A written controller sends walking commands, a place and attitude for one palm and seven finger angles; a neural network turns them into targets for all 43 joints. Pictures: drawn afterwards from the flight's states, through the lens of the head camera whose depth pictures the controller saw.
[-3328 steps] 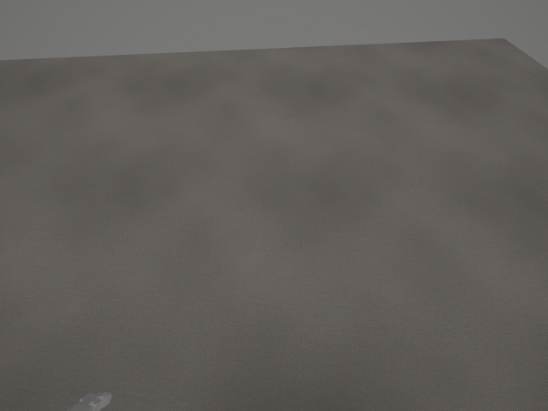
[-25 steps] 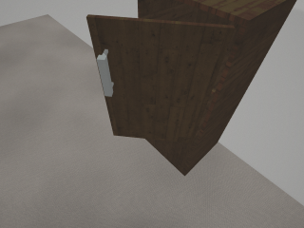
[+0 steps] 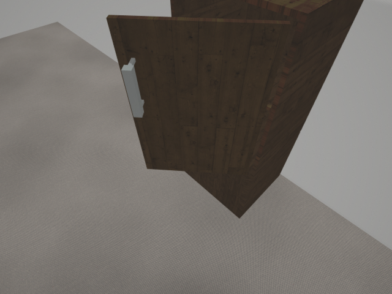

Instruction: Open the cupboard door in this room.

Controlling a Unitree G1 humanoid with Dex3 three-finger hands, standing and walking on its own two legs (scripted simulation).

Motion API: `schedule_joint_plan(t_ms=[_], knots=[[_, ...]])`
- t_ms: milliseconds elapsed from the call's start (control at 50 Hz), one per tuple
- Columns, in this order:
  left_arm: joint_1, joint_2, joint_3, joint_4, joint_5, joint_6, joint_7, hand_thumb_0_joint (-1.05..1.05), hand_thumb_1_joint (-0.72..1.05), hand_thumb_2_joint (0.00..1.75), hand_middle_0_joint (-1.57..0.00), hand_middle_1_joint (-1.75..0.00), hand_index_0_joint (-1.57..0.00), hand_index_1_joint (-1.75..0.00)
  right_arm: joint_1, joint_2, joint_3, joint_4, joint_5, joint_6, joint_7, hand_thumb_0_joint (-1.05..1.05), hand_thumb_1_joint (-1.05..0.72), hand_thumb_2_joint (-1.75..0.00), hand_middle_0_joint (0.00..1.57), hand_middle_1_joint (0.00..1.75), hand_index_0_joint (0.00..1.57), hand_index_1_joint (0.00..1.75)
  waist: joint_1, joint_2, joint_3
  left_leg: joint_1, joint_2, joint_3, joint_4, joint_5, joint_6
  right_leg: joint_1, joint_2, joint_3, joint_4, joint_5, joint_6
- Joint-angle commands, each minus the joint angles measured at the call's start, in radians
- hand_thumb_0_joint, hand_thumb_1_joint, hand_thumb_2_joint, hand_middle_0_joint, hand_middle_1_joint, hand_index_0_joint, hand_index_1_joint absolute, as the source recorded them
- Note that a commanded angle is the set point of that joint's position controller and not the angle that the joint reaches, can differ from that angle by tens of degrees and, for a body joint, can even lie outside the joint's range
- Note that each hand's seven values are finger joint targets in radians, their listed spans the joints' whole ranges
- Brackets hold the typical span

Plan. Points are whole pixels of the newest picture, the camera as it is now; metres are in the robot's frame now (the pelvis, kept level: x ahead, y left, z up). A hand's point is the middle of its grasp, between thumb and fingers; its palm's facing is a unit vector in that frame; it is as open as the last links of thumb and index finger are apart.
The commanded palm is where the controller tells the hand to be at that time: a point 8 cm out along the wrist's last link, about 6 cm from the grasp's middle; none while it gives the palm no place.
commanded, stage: come to a stop and stand still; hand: left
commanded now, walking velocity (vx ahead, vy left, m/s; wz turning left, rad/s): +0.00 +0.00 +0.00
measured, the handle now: (135, 88) +0.60 +0.19 +0.09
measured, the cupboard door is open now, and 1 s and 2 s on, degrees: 41 41 41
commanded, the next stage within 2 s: look again from close up in 0.28 s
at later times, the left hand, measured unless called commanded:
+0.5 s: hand out of the picture +0.00 +0.19 -0.16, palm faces -0.01 -0.97 -0.24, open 7.4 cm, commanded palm none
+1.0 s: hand out of the picture +0.07 +0.18 -0.16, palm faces -0.01 -0.97 -0.25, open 7.4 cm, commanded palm none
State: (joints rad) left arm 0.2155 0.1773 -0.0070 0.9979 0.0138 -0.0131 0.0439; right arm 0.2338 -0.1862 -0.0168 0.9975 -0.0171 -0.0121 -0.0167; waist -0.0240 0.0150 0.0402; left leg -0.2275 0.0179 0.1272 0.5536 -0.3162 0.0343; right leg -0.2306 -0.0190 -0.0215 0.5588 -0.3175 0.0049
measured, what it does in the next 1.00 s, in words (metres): stands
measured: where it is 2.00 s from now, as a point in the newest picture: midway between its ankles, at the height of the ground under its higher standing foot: outside the picture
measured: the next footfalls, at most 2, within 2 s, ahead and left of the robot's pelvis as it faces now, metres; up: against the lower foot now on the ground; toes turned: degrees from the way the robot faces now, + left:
none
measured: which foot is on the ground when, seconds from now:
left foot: down 0.00-1.00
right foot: down 0.00-1.00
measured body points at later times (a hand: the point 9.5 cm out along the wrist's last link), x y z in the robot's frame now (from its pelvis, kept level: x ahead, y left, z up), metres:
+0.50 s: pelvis +0.00 -0.01 +0.01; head +0.02 -0.01 +0.46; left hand +0.00 +0.24 -0.14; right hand +0.01 -0.25 -0.15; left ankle -0.01 +0.09 -0.73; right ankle -0.01 -0.12 -0.73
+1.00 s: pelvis +0.02 -0.02 +0.01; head +0.04 -0.02 +0.46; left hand +0.07 +0.23 -0.14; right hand +0.07 -0.27 -0.14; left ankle -0.01 +0.09 -0.73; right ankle -0.01 -0.12 -0.73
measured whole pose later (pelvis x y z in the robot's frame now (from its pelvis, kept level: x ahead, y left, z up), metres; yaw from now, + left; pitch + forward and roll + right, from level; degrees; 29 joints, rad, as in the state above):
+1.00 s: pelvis +0.02 -0.02 +0.01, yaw +0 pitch +0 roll +1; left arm 0.18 0.23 0.00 1.08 0.02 -0.02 0.02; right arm 0.17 -0.22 0.01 1.11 -0.02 -0.03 -0.02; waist 0.00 -0.01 0.03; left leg -0.16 0.02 0.11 0.42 -0.26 0.00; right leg -0.17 0.00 -0.04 0.46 -0.29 -0.02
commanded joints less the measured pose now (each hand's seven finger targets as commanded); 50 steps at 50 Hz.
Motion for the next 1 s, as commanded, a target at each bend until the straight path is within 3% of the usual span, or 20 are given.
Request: schedule_joint_plan(t_ms=[0,20,100,280,520,980], knots=[[0.039,0.117,0.014,-0.050,0.002,-0.004,-0.004,0.00,0.90,0.90,-0.20,-0.30,-0.20,-0.30,0.019,-0.109,-0.011,-0.056,-0.003,-0.008,0.001,0.00,-0.90,-0.90,0.20,0.30,0.20,0.30,0.021,-0.022,0.050,-0.034,0.110,-0.153,-0.184,0.035,0.013,-0.050,-0.058,0.084,-0.121,0.033,-0.043],[0.036,0.125,0.014,-0.051,0.004,-0.006,-0.006,0.00,0.90,0.90,-0.20,-0.30,-0.20,-0.30,0.021,-0.108,-0.011,-0.054,-0.004,-0.009,0.003,0.00,-0.90,-0.90,0.20,0.30,0.20,0.30,0.019,-0.001,0.060,-0.040,0.105,-0.151,-0.197,0.019,0.014,-0.051,-0.059,0.085,-0.130,0.029,-0.046],[0.042,0.134,0.017,-0.049,0.004,-0.002,-0.011,0.00,0.90,0.90,-0.20,-0.30,-0.20,-0.30,0.029,-0.124,-0.010,-0.042,-0.006,-0.009,0.006,0.00,-0.90,-0.90,0.20,0.30,0.20,0.30,0.018,-0.012,0.065,-0.059,0.100,-0.165,-0.242,-0.106,0.011,-0.069,-0.057,0.087,-0.147,-0.048,-0.046],[0.062,0.148,0.018,-0.009,0.002,-0.016,-0.014,0.00,0.90,0.90,-0.20,-0.30,-0.20,-0.30,0.039,-0.144,-0.006,0.002,0.001,-0.027,0.002,0.00,-0.90,-0.90,0.20,0.30,0.20,0.30,0.021,-0.029,-0.017,0.019,0.104,-0.147,-0.220,0.045,0.015,-0.022,-0.078,0.095,-0.152,0.080,-0.048],[0.062,0.167,0.019,0.053,0.001,-0.021,-0.013,0.00,0.90,0.90,-0.20,-0.30,-0.20,-0.30,0.027,-0.143,-0.002,0.068,0.006,-0.031,-0.006,0.00,-0.90,-0.90,0.20,0.30,0.20,0.30,0.025,-0.031,-0.022,0.065,0.110,-0.129,-0.193,0.189,0.010,0.012,-0.091,0.093,-0.153,0.214,-0.049],[-0.003,0.214,0.034,0.041,0.000,-0.025,-0.017,0.00,0.90,0.90,-0.20,-0.30,-0.20,-0.30,-0.041,-0.181,-0.006,0.077,0.002,-0.031,-0.011,0.00,-0.90,-0.90,0.20,0.30,0.20,0.30,0.029,-0.024,-0.065,0.117,0.119,-0.117,-0.186,0.319,-0.005,0.067,-0.106,0.093,-0.159,0.381,-0.053]])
